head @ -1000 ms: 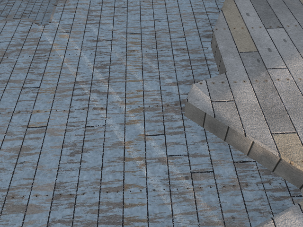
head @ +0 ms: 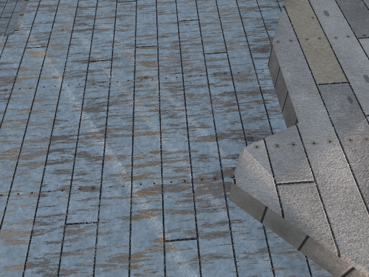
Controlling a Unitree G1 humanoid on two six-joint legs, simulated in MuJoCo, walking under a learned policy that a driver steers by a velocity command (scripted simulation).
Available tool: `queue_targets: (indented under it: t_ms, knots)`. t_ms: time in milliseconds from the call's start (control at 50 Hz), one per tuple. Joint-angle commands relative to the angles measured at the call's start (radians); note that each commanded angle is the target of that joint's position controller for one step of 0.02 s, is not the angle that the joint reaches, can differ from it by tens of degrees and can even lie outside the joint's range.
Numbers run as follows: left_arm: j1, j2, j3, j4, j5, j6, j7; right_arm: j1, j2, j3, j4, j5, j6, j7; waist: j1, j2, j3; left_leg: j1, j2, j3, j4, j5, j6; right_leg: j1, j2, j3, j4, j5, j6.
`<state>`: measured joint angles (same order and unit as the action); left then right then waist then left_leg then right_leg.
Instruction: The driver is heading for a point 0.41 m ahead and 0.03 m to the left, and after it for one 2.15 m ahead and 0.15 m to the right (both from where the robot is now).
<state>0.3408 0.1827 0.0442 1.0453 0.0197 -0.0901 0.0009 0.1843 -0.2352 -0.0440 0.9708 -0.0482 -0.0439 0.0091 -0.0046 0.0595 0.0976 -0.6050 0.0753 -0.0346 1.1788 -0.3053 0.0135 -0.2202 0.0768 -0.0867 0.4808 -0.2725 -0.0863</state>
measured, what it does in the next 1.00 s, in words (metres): walks ahead: left foot, then right foot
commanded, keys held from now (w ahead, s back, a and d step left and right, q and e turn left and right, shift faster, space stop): w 0.28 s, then no key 0.72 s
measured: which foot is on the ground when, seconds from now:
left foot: up 0.00-0.22, down 0.24-1.00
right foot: down 0.00-0.24, up 0.26-0.68, down 0.70-1.00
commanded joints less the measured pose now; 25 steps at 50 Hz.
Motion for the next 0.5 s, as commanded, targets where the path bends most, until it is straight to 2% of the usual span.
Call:
queue_targets:
  t_ms: [20,60,80,120,160,180,200,220,240,260,280,300,320,340,360,400,440,500]
  knots:
    - [0.022,0.136,0.019,-0.048,-0.01,-0.026,0.005,0.016,-0.002,0.013,-0.067,0.009,-0.008,0.021,-0.036,-0.142,-0.062,0.074,0.042,0.018,-0.264,0.174,-0.015,-0.056,-0.304,0.228,-0.254,0.604,-0.154]
    - [0.027,0.123,0.015,-0.053,-0.019,-0.022,-0.005,-0.062,0.003,0.022,-0.085,0.023,-0.015,0.023,-0.015,-0.148,-0.062,0.152,0.006,0.063,-0.433,0.285,0.01,-0.039,-0.252,0.156,-0.277,0.564,-0.11]
    - [0.048,0.124,0.014,-0.043,-0.022,-0.019,-0.009,-0.106,-0.011,0.018,-0.095,0.028,-0.016,0.024,-0.004,-0.152,-0.061,0.173,-0.013,0.077,-0.476,0.309,0.021,-0.002,-0.241,0.146,-0.283,0.542,-0.098]
    - [0.101,0.127,0.012,-0.022,-0.023,-0.014,-0.007,-0.169,-0.025,0.014,-0.117,0.03,-0.014,0.023,0.015,-0.132,-0.038,0.15,-0.023,0.084,-0.526,0.313,0.041,0.084,-0.273,0.162,-0.285,0.503,-0.095]
    - [0.127,0.14,0.013,-0.008,-0.009,-0.006,0.001,-0.206,-0.029,0.009,-0.13,0.025,-0.017,0.022,0.021,-0.112,-0.02,0.118,-0.037,0.09,-0.576,0.25,0.066,0.194,-0.299,0.164,-0.244,0.567,-0.096]
    - [0.128,0.151,0.015,-0.005,-0.003,-0.003,0.005,-0.187,-0.032,0.004,-0.128,0.024,-0.021,0.021,0.006,-0.106,-0.028,0.153,-0.053,0.096,-0.606,0.202,0.08,0.225,-0.301,0.151,-0.192,0.648,-0.087]
    - [0.123,0.157,0.015,-0.003,0.0,0.0,0.007,-0.118,-0.038,-0.004,-0.105,0.019,-0.027,0.018,-0.025,-0.101,-0.062,0.248,-0.08,0.111,-0.643,0.174,0.093,0.235,-0.289,0.131,-0.096,0.738,-0.076]
    - [0.118,0.152,0.012,-0.004,0.0,0.004,0.007,0.027,-0.057,-0.016,-0.054,0.011,-0.036,0.011,-0.084,-0.078,-0.128,0.419,-0.102,0.119,-0.696,0.176,0.115,0.197,-0.25,0.093,0.073,0.758,-0.059]
    - [0.11,0.129,0.003,-0.032,-0.007,0.001,0.005,0.204,-0.13,-0.039,-0.016,-0.011,-0.046,0.001,-0.149,-0.016,-0.232,0.663,0.052,-0.061,-0.708,0.154,0.168,0.026,-0.198,0.053,0.341,0.549,-0.036]
    - [0.225,0.029,-0.015,-0.051,-0.044,0.003,-0.001,0.297,-0.243,-0.069,-0.005,-0.02,-0.039,-0.002,-0.114,0.202,-0.382,0.944,0.351,-0.527,-0.796,0.088,0.321,-0.309,-0.03,-0.017,0.75,-0.154,0.006]
    - [0.146,0.14,0.013,-0.051,-0.013,0.009,0.001,0.257,-0.201,-0.064,-0.006,0.03,-0.016,0.002,-0.12,0.063,-0.333,0.892,0.327,-0.639,-0.888,-0.057,0.318,-0.45,-0.034,0.104,0.844,-0.251,-0.007]
    - [0.065,0.136,0.019,-0.073,-0.005,0.011,0.0,0.128,-0.143,-0.045,-0.029,0.038,-0.014,0.001,-0.074,0.024,-0.148,0.733,0.3,-0.47,-0.901,0.037,0.289,-0.499,-0.088,0.11,0.839,-0.178,-0.009]
    - [0.03,0.113,0.017,-0.078,-0.003,0.009,0.001,0.06,-0.086,-0.029,-0.04,0.033,-0.025,0.004,-0.041,-0.023,-0.075,0.59,0.257,-0.353,-0.919,0.275,0.257,-0.44,-0.116,0.116,0.767,-0.118,-0.001]
    - [0.045,0.092,0.018,-0.067,0.003,0.019,0.003,0.038,-0.06,-0.021,-0.033,0.033,-0.034,0.001,0.002,-0.021,-0.05,0.497,0.208,-0.242,-0.92,0.488,0.22,-0.357,-0.136,0.117,0.706,-0.101,0.011]
    - [0.086,0.073,0.015,-0.05,0.014,0.034,0.004,0.035,-0.036,-0.014,-0.022,0.035,-0.042,-0.004,0.032,0.0,-0.057,0.433,0.179,-0.156,-0.917,0.647,0.2,-0.277,-0.142,0.111,0.663,-0.099,0.027]
    - [0.106,0.055,0.017,-0.037,0.016,0.054,0.003,0.073,-0.035,-0.01,0.004,0.033,-0.057,-0.008,0.054,0.003,-0.098,0.404,0.154,-0.08,-0.904,0.857,0.202,-0.204,-0.117,0.096,0.626,-0.072,0.043]
    - [0.074,0.052,0.016,-0.04,0.013,0.07,0.004,0.081,-0.06,-0.01,0.011,0.031,-0.063,-0.009,0.066,0.014,-0.113,0.401,0.138,-0.025,-0.907,0.911,0.205,-0.201,-0.11,0.086,0.546,-0.027,0.052]
    - [-0.026,0.042,0.006,-0.059,0.007,0.08,0.01,0.092,-0.06,0.0,0.021,0.032,-0.054,-0.015,0.051,0.026,-0.121,0.411,0.107,0.024,-0.899,0.907,0.18,-0.18,-0.11,0.061,0.365,0.047,0.065]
